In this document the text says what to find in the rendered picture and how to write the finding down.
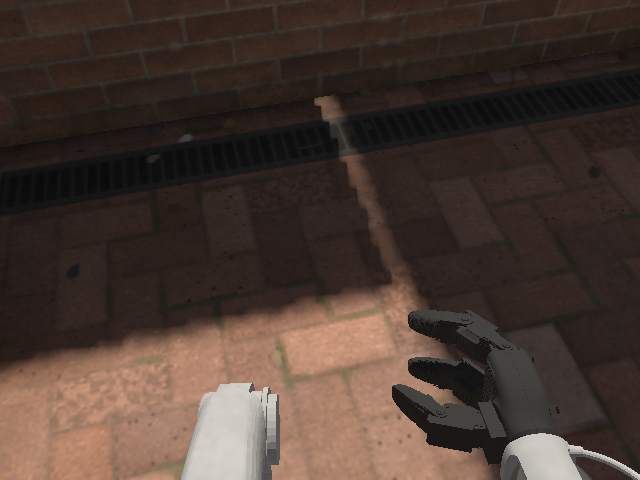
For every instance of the robot right hand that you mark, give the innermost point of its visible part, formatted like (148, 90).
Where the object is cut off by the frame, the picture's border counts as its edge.
(505, 402)

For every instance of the left robot thigh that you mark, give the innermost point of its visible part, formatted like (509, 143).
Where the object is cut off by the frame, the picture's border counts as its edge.
(237, 435)

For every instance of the robot right forearm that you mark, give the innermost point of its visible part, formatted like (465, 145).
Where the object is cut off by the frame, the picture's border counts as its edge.
(540, 457)

